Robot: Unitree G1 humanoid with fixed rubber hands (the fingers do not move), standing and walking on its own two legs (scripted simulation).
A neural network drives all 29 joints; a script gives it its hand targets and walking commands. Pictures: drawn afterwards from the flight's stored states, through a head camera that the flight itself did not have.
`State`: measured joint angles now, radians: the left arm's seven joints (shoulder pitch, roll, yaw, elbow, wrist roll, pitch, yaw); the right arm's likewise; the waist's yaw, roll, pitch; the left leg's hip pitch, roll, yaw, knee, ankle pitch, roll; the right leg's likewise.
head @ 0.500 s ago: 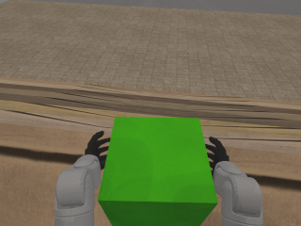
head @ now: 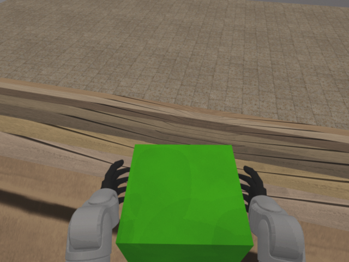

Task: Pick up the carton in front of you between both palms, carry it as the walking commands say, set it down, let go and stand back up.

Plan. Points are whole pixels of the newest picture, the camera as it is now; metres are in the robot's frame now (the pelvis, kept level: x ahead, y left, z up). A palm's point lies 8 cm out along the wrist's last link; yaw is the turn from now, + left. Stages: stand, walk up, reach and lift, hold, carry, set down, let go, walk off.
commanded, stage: carry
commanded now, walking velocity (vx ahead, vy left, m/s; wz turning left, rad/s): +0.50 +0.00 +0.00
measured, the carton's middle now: (182, 214) +0.25 +0.01 -0.01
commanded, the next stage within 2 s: none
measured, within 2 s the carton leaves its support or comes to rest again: neither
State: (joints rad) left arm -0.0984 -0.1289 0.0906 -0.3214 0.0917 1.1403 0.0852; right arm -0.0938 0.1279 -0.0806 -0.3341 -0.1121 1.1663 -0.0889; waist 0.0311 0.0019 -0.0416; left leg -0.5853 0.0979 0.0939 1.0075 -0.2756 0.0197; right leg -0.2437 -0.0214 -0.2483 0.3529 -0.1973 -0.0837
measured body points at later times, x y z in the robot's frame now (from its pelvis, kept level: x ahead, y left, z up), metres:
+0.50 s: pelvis +0.32 +0.05 -0.02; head +0.39 +0.06 +0.43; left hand +0.71 +0.17 +0.07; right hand +0.68 -0.13 +0.08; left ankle +0.34 +0.10 -0.75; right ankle +0.30 -0.10 -0.65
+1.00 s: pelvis +0.63 +0.02 -0.03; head +0.70 +0.02 +0.41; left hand +1.01 +0.19 +0.07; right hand +1.02 -0.11 +0.06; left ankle +0.70 +0.15 -0.71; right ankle +0.57 -0.04 -0.75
